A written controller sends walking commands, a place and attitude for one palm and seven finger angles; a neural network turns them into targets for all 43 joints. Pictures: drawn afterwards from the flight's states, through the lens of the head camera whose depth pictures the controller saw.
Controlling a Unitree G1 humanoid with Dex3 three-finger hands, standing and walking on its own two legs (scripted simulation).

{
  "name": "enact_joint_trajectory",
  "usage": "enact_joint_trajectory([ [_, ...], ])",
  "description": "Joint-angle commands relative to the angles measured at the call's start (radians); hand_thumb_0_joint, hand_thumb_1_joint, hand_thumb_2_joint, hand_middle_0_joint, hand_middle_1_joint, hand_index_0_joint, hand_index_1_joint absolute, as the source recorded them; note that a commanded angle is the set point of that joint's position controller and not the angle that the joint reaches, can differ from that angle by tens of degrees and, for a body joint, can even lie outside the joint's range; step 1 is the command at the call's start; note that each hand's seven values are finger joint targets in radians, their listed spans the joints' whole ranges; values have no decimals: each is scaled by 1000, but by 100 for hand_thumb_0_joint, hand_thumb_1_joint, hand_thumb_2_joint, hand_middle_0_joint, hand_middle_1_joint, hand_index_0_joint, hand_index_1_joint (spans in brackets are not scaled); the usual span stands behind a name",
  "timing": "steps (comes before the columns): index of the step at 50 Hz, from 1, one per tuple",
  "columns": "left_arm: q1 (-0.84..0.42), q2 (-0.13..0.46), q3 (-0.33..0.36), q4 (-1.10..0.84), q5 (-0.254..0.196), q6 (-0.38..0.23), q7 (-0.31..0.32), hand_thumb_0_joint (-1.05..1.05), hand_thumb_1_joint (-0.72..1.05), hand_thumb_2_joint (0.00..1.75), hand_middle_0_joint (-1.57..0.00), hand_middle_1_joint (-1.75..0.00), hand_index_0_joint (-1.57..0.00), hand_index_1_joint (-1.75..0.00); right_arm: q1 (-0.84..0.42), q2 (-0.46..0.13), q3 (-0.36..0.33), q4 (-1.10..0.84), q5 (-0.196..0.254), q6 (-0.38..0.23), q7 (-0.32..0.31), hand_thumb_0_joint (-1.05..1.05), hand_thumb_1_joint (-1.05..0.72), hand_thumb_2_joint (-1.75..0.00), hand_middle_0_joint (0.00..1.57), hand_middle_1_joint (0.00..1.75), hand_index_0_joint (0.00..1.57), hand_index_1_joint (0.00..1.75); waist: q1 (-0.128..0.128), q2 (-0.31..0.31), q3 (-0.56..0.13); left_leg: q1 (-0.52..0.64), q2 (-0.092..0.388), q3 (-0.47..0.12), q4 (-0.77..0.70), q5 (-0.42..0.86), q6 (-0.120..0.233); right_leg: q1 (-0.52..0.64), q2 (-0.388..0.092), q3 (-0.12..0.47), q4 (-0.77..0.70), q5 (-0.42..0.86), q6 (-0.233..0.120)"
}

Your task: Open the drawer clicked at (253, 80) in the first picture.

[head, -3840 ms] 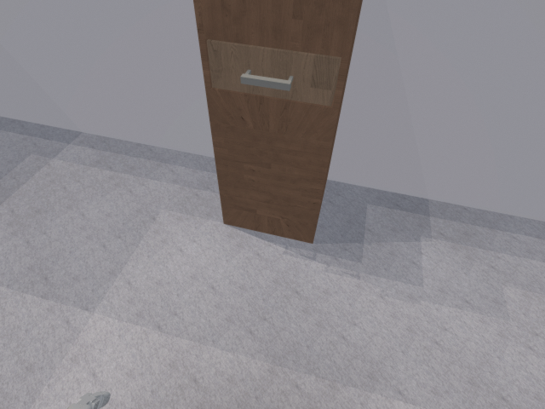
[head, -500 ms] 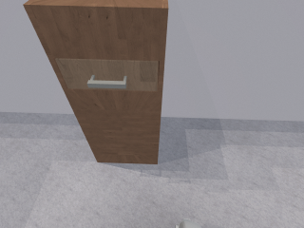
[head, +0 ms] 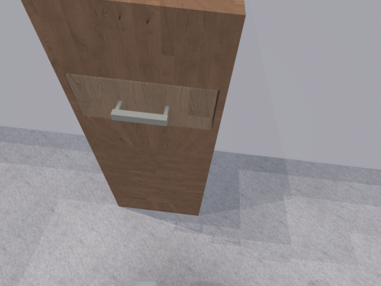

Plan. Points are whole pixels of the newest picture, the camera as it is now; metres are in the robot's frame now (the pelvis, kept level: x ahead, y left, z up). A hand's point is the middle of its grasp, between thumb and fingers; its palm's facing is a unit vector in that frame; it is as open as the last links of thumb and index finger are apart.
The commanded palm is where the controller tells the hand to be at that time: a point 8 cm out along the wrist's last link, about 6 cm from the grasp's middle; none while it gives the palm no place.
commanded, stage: come to a stop and stand still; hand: left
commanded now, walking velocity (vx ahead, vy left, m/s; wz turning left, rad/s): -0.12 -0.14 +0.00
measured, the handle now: (141, 112) +0.52 +0.18 +0.02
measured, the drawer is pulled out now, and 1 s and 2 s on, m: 0.00 0.00 0.00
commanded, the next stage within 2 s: look again from close up in 1.20 s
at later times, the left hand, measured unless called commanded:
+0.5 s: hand out of the picture -0.05 +0.13 -0.14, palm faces +0.05 -0.97 -0.23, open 7.4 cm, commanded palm none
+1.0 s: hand out of the picture -0.05 +0.17 -0.17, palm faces +0.06 -0.98 -0.18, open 7.4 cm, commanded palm none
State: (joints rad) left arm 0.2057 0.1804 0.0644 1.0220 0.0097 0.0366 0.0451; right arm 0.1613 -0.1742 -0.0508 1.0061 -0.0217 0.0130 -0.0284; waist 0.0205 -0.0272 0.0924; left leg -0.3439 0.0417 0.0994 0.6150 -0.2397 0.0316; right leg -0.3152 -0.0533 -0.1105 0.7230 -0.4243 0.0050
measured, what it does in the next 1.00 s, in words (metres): steps on the spot: right foot, then left foot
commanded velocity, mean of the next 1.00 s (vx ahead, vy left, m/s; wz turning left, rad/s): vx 0.04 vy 0.03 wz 0.00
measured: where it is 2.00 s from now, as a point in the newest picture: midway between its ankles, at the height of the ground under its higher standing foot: outside the picture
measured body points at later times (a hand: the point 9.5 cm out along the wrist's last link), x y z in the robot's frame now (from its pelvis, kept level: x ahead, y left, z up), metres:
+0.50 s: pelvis -0.05 -0.04 +0.02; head -0.06 -0.07 +0.47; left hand -0.05 +0.19 -0.13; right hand -0.04 -0.28 -0.15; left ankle +0.00 +0.10 -0.70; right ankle -0.10 -0.15 -0.73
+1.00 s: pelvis -0.04 +0.00 +0.01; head -0.03 +0.01 +0.46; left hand -0.05 +0.22 -0.15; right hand +0.02 -0.23 -0.14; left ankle -0.06 +0.11 -0.73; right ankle -0.10 -0.15 -0.73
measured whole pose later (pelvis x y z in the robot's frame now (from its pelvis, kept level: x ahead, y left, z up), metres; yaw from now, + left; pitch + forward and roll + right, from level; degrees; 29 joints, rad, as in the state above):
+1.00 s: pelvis -0.04 +0.00 +0.01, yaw +0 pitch -1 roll +0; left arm 0.27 0.15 0.02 1.14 0.01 0.01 0.04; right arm 0.17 -0.15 -0.01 1.09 -0.01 -0.01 -0.04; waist 0.02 -0.03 0.03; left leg -0.18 0.02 0.10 0.46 -0.27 0.01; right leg -0.11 -0.08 -0.04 0.45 -0.32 0.05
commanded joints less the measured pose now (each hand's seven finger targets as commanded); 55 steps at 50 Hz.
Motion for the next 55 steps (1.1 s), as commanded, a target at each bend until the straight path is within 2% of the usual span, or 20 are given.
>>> enact_joint_trajectory([
  [1, 59, 81, 21, -49, 4, 9, 5, 0, 90, 90, -20, -30, -20, -30, 86, -164, -22, -42, -5, -2, -23, 0, -90, -90, 20, 30, 20, 30, -31, 210, -131, 109, 335, -275, -269, 696, 173, -109, 38, 158, 456, -159, 4],
  [5, 104, 89, 22, -36, 7, 8, -10, 0, 90, 90, -20, -30, -20, -30, 33, -144, -16, -70, -2, -9, -25, 0, -90, -90, 20, 30, 20, 30, -18, 145, -176, 210, 261, -190, -251, 597, 142, -166, 42, 159, 494, -22, 33],
  [12, 80, 59, 1, -54, 10, 14, -25, 0, 90, 90, -20, -30, -20, -30, 66, -162, -34, -44, -7, -1, -11, 0, -90, -90, 20, 30, 20, 30, -58, 216, -175, 217, 261, -264, -372, 29, 131, -41, 12, 91, 67, -89, 24],
  [14, 113, 43, -8, -26, 6, 1, -25, 0, 90, 90, -20, -30, -20, -30, 73, -163, -35, -27, -9, 1, 1, 0, -90, -90, 20, 30, 20, 30, -51, 223, -162, 167, 222, -260, -410, -122, 99, 55, 35, 52, -89, -77, 10],
  [16, 221, 37, -11, 25, 6, -11, -25, 0, 90, 90, -20, -30, -20, -30, 45, -161, -38, -14, -5, 7, 8, 0, -90, -90, 20, 30, 20, 30, -2, 193, -144, 68, 157, -186, -410, -243, 35, 212, 55, 2, -309, 87, -3],
  [17, 253, 65, -8, 42, 13, -18, -21, 0, 90, 90, -20, -30, -20, -30, 50, -126, -36, -11, 2, 9, 12, 0, -90, -90, 20, 30, 20, 30, 5, 111, -122, -2, 100, -139, -356, -267, -11, 276, 25, 42, -405, 108, -15],
  [19, 177, 175, 0, 11, 19, -30, -15, 0, 90, 90, -20, -30, -20, -30, 28, -31, -8, -33, 11, 16, 22, 0, -90, -90, 20, 30, 20, 30, -7, -195, 0, -74, -8, -39, -93, -176, -72, 50, -261, 406, -657, -286, -119],
  [20, 106, 188, 1, -22, 19, -28, -12, 0, 90, 90, -20, -30, -20, -30, 12, -64, -16, -40, 3, 19, 28, 0, -90, -90, 20, 30, 20, 30, -6, -155, 45, -40, 4, -65, 23, -177, -64, -76, -314, 435, -696, -324, -152],
  [21, 63, 159, -1, -29, 16, -41, -8, 0, 90, 90, -20, -30, -20, -30, 11, -61, -21, -25, -3, 23, 30, 0, -90, -90, 20, 30, 20, 30, -12, -213, 86, -66, 17, -98, 78, -129, -52, -96, -267, 413, -685, -246, -132],
  [25, 90, 116, -11, -13, 12, -62, -15, 0, 90, 90, -20, -30, -20, -30, 120, -67, -10, 29, 1, 7, 35, 0, -90, -90, 20, 30, 20, 30, -29, -113, 76, -112, 6, -69, 151, -41, -59, 80, -199, 245, -565, 135, -106],
  [28, 188, 120, -2, 22, 13, -68, -10, 0, 90, 90, -20, -30, -20, -30, 86, -78, -8, 12, 2, -1, 28, 0, -90, -90, 20, 30, 20, 30, 18, -100, 8, -169, 5, -59, 163, -89, -72, 253, -242, 243, -475, 468, -132],
  [32, 222, 133, 6, 45, 19, -62, -1, 0, 90, 90, -20, -30, -20, -30, 59, -72, 1, -6, 12, -5, 15, 0, -90, -90, 20, 30, 20, 30, 39, -145, -67, -121, 7, -51, 60, -172, -74, 351, -270, 246, -373, 767, -167],
  [34, 192, 124, 4, 50, 18, -57, 0, 0, 90, 90, -20, -30, -20, -30, 83, -55, 7, 10, 16, -8, 11, 0, -90, -90, 20, 30, 20, 30, 21, -157, -79, -11, -9, -35, -67, -119, -69, 302, -232, 214, -336, 791, -145],
  [36, 154, 105, -3, 53, 7, -52, -1, 0, 90, 90, -20, -30, -20, -30, 158, -54, 10, 49, 16, -20, 5, 0, -90, -90, 20, 30, 20, 30, -15, -132, -115, 192, -16, -22, -254, 108, -57, 214, -154, 159, -262, 701, -80],
  [38, 176, 42, -18, 50, 1, -44, -4, 0, 90, 90, -20, -30, -20, -30, 201, -131, -4, 69, 11, -34, -6, 0, -90, -90, 20, 30, 20, 30, -15, 66, -192, 384, 141, -147, -179, 479, 6, 69, -62, 90, -204, 349, -15],
  [39, 173, 21, -22, 55, 2, -38, -1, 0, 90, 90, -20, -30, -20, -30, 184, -148, -4, 68, 9, -28, -9, 0, -90, -90, 20, 30, 20, 30, -9, 111, -164, 331, 190, -169, -193, 474, 42, 62, -42, 67, -233, 169, 1],
  [40, 156, 16, -24, 56, 8, -33, 1, 0, 90, 90, -20, -30, -20, -30, 156, -144, -2, 63, 7, -20, -8, 0, -90, -90, 20, 30, 20, 30, -8, 83, -93, 240, 179, -146, -214, 351, 39, 74, -29, 67, -267, 115, 3],
  [42, 134, 27, -27, 81, 6, -27, -7, 0, 90, 90, -20, -30, -20, -30, 121, -109, 10, 77, 10, -24, -13, 0, -90, -90, 20, 30, 20, 30, -6, 148, -35, 204, 133, -136, -247, 382, 25, 98, -42, 60, -282, 240, 7],
  [48, 133, 58, -32, 102, 7, -32, -7, 0, 90, 90, -20, -30, -20, -30, 115, -94, 17, 85, 14, -29, -15, 0, -90, -90, 20, 30, 20, 30, -13, 56, -61, 247, 97, -93, -224, 405, -8, 140, -63, 89, -331, 369, 6],
  [55, 112, 66, -37, 99, 6, -34, -8, 0, 90, 90, -20, -30, -20, -30, 99, -96, 22, 89, 11, -35, -11, 0, -90, -90, 20, 30, 20, 30, -11, 37, -66, 239, 91, -104, -269, 347, -13, 159, -70, 87, -358, 337, 14],
])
